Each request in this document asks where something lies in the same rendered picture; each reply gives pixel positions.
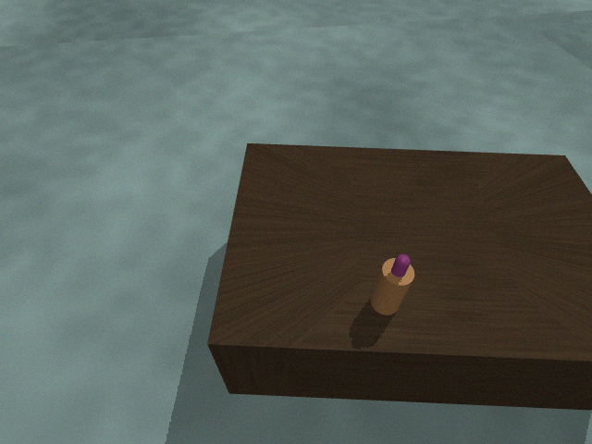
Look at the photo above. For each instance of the bottle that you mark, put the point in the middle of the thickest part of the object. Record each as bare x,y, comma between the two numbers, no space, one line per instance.
394,280

